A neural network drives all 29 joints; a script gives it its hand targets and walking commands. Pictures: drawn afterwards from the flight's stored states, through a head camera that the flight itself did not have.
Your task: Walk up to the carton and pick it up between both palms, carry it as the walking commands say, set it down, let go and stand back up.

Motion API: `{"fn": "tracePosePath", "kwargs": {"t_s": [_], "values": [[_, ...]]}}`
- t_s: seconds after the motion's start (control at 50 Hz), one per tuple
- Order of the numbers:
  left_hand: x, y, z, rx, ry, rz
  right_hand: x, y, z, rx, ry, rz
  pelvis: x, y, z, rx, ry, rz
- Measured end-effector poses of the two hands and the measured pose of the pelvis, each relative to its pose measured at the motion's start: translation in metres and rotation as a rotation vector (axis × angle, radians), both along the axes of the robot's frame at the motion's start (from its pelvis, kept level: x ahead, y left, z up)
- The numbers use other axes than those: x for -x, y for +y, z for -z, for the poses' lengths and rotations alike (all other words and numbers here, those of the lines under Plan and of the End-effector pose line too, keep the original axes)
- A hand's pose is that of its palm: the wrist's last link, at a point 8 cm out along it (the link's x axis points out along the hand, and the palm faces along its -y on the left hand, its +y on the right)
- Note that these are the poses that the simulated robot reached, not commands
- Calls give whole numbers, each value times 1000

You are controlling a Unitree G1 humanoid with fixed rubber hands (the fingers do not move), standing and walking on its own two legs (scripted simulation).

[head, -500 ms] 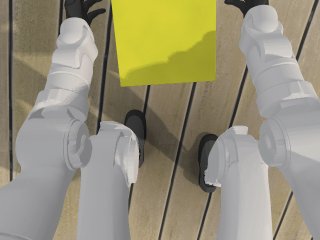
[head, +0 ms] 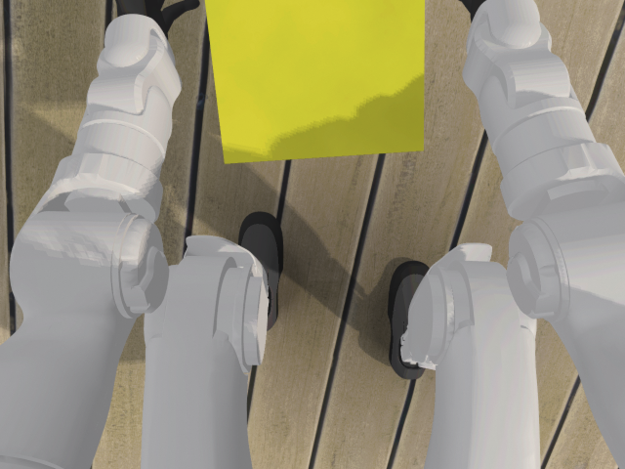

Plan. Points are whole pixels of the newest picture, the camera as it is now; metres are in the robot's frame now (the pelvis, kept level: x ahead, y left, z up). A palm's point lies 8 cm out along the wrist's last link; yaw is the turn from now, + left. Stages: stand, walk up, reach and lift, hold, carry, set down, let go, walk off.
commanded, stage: reach and lift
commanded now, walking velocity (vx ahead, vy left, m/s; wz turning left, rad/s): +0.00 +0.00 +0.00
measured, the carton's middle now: (316, 17) +0.54 +0.07 -0.24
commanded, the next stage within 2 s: none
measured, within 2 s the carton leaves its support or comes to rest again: leaves its support in 1.06 s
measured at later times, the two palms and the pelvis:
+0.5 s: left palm out of the picture +0.53 +0.20 -0.17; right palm out of the picture +0.55 -0.07 -0.17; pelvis +0.00 +0.00 +0.00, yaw -1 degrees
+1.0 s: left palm out of the picture +0.54 +0.19 -0.16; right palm out of the picture +0.55 -0.07 -0.17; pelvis +0.01 +0.00 -0.01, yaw -2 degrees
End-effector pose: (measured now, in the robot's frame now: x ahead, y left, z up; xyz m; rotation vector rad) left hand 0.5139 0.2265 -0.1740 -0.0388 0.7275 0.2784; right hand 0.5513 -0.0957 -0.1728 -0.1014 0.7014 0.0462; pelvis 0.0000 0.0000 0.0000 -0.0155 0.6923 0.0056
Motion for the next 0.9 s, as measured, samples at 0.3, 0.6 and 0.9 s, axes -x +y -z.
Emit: {"fn": "tracePosePath", "kwargs": {"t_s": [0.3,0.6,0.9], "values": [[-14,-26,-4,23,-16,50,2,27,0,-19,-6,-34,-1,0,-4,4,1,-2],[-20,-28,-7,11,20,67,2,29,0,-29,5,-14,-2,1,8,-2,-14,24],[-29,-29,-14,0,52,110,2,27,0,-43,18,-1,-10,0,18,-12,25,38]]}}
